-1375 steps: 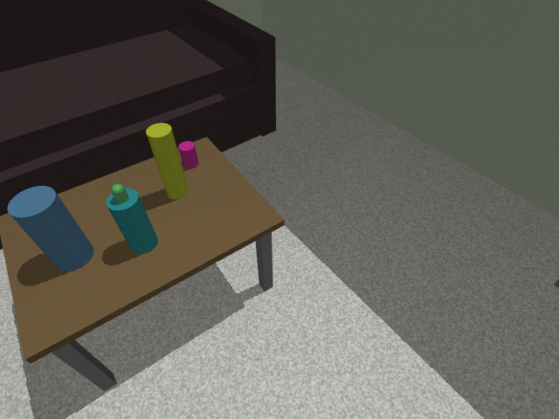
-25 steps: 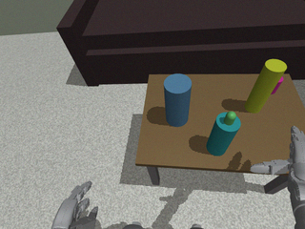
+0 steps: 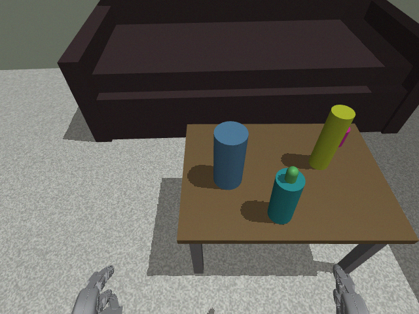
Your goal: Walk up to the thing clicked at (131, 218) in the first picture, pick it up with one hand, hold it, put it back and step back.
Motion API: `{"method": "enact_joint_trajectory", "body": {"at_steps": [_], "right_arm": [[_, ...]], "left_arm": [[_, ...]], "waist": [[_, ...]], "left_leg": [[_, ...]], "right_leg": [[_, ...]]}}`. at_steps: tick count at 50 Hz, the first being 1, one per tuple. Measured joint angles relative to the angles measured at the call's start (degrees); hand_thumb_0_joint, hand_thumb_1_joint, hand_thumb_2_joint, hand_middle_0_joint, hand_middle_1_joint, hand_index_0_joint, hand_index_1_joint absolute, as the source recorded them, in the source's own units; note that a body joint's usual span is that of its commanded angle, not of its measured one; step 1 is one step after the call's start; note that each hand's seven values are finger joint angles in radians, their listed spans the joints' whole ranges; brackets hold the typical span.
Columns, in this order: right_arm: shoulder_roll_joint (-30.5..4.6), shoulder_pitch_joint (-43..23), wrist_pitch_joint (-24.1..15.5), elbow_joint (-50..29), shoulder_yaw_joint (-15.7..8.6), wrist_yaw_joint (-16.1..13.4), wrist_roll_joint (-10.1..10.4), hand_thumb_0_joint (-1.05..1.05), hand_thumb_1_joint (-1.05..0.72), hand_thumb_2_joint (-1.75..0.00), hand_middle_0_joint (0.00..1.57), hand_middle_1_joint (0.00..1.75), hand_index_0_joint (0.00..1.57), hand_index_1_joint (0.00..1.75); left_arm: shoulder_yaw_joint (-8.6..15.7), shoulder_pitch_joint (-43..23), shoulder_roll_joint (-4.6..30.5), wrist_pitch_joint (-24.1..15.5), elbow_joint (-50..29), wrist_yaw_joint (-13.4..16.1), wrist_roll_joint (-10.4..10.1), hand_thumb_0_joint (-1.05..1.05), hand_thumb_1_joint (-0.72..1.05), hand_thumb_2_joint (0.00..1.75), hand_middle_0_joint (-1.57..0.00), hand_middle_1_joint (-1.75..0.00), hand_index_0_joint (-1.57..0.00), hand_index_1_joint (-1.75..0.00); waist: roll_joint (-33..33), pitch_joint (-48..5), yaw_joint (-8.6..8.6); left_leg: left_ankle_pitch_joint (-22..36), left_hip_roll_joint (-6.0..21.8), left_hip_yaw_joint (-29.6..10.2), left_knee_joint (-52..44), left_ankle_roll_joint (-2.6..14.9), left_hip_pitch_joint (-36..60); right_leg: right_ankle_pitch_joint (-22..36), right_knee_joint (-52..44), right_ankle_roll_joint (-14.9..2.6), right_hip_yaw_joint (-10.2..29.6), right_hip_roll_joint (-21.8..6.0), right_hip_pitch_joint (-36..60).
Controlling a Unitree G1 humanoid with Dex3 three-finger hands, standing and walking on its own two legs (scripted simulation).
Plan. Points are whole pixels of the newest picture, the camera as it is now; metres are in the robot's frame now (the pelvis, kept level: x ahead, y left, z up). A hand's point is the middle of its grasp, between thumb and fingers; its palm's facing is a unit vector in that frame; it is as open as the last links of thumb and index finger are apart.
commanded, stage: home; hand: right
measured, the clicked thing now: (285, 193) +0.49 -0.20 -0.17
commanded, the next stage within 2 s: stand in 1.82 s
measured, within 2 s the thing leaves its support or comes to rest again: neither
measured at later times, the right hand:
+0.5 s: hand out of the picture +0.15 -0.18 -0.06, palm faces +0.14 +0.95 -0.28, open 17.5 cm
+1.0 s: hand (329, 304) +0.18 -0.20 -0.06, palm faces +0.12 +0.95 -0.28, open 17.6 cm
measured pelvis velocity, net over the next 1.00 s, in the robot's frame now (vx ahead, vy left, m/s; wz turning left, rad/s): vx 0.01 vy -0.02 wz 0.00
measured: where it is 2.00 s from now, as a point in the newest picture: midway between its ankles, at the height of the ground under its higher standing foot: outside the picture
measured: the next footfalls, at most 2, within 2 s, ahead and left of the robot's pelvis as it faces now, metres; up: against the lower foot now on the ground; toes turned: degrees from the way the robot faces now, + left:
none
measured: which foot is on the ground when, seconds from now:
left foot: down 0.00-1.00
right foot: down 0.00-1.00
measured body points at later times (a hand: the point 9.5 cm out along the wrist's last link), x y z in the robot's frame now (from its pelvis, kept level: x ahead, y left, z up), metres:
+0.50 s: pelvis -0.01 +0.00 +0.00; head +0.01 +0.00 +0.45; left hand +0.15 +0.24 -0.08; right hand +0.14 -0.23 -0.04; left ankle +0.00 +0.12 -0.69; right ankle +0.01 -0.13 -0.69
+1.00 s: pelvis +0.01 -0.02 +0.00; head +0.03 -0.02 +0.45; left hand +0.18 +0.22 -0.07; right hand +0.17 -0.25 -0.04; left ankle +0.00 +0.12 -0.69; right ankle +0.01 -0.13 -0.69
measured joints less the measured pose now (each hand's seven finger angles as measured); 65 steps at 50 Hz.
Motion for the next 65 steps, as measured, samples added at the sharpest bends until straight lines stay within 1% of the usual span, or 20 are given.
{"method": "enact_joint_trajectory", "body": {"at_steps": [3,8,14,19,25,29,37,46,56,65], "right_arm": [[0.03,0.73,0.87,-1.33,-0.02,-0.65,-0.17,-0.01,0.54,-0.06,0.06,0.05,0.06,0.05],[-0.78,-0.44,1.73,-2.08,-0.74,-1.52,-0.59,-0.01,0.54,-0.05,0.06,0.05,0.06,0.05],[-0.12,-0.49,2.57,-2.64,-0.14,-1.75,-1.05,-0.01,0.54,-0.05,0.05,0.05,0.06,0.05],[0.49,-0.12,3.36,-2.46,0.12,-1.63,-1.13,-0.01,0.55,-0.05,0.05,0.05,0.06,0.05],[-0.42,-0.14,4.53,-3.31,-0.31,-2.02,-1.26,-0.01,0.56,-0.04,0.05,0.05,0.06,0.05],[-0.56,-0.63,5.08,-3.71,-0.27,-2.33,-1.49,-0.01,0.56,-0.04,0.05,0.05,0.06,0.05],[-0.31,-0.73,6.08,-3.58,-0.11,-1.99,-1.58,-0.01,0.55,-0.04,0.05,0.05,0.06,0.05],[-0.72,-0.94,7.86,-4.07,-0.40,-1.72,-1.60,-0.01,0.56,-0.04,0.05,0.05,0.06,0.05],[-0.65,-1.08,8.70,-4.34,-0.27,-1.33,-1.67,-0.01,0.57,-0.03,0.05,0.04,0.05,0.05],[-0.66,-0.81,9.31,-4.67,-0.25,-1.48,-1.56,-0.01,0.58,-0.03,0.05,0.04,0.05,0.04]], "left_arm": [[-0.03,-0.70,-0.10,-1.50,2.37,0.93,0.25,0.01,0.89,0.90,-0.20,-0.30,-0.21,-0.29],[-0.01,-1.65,-0.34,-4.14,4.64,1.93,0.79,0.01,0.90,0.90,-0.20,-0.30,-0.21,-0.29],[-0.07,-2.20,-0.44,-6.87,6.56,2.09,1.21,0.01,0.90,0.90,-0.20,-0.30,-0.21,-0.30],[-0.20,-2.49,-0.60,-8.25,7.56,2.33,1.40,0.01,0.90,0.90,-0.20,-0.30,-0.21,-0.30],[-0.25,-2.75,-0.56,-9.61,8.32,3.04,1.65,0.01,0.90,0.90,-0.21,-0.30,-0.21,-0.30],[-0.14,-3.26,-0.45,-10.56,8.74,3.20,1.85,0.01,0.90,0.90,-0.21,-0.30,-0.21,-0.30],[-0.38,-3.80,-1.00,-11.05,9.19,2.96,2.11,0.01,0.90,0.90,-0.21,-0.30,-0.21,-0.30],[-0.38,-3.83,-1.19,-10.86,9.53,2.94,2.34,0.01,0.90,0.90,-0.21,-0.30,-0.21,-0.30],[-0.23,-3.42,-1.02,-10.76,9.22,2.60,2.45,0.01,0.90,0.90,-0.21,-0.30,-0.21,-0.30],[-0.14,-2.89,-0.87,-10.85,9.13,2.95,2.40,0.01,0.90,0.90,-0.21,-0.30,-0.21,-0.30]], "waist": [[-0.30,0.25,0.08],[-1.12,0.61,0.34],[-1.85,0.42,0.63],[-1.55,0.77,0.45],[-1.01,1.00,0.08],[-1.30,0.71,0.16],[-1.40,0.19,0.35],[-1.18,-0.08,0.28],[-1.45,-0.13,0.40],[-1.41,0.04,0.30]], "left_leg": [[-0.17,-0.12,0.55,0.93,0.36,-0.40],[-0.10,-0.14,0.86,1.97,0.67,-1.09],[0.28,-0.06,0.61,1.96,0.62,-1.34],[0.45,0.03,0.53,1.74,0.44,-1.43],[0.32,0.09,0.64,1.32,0.14,-0.94],[0.08,0.16,0.49,1.03,-0.17,-0.45],[-0.43,0.31,0.09,0.29,-0.75,0.57],[-0.92,0.43,0.11,-0.14,-1.07,1.33],[-0.68,0.24,0.00,-0.56,-1.11,1.64],[-0.46,0.12,0.13,-0.23,-0.89,1.18]], "right_leg": [[0.01,0.89,0.37,0.57,-0.10,-0.54],[0.34,1.63,0.70,0.90,-0.10,-1.17],[0.77,1.43,0.58,0.65,-0.02,-1.27],[0.84,1.37,0.41,0.57,0.07,-1.43],[0.40,1.61,0.16,0.68,0.13,-1.31],[-0.11,1.76,-0.11,0.53,0.19,-1.00],[-0.96,1.50,-0.68,0.10,0.33,-0.11],[-1.68,1.58,-0.93,0.10,0.44,0.39],[-1.65,1.38,-0.97,-0.01,0.24,0.67],[-1.34,1.58,-0.78,0.13,0.13,0.26]]}}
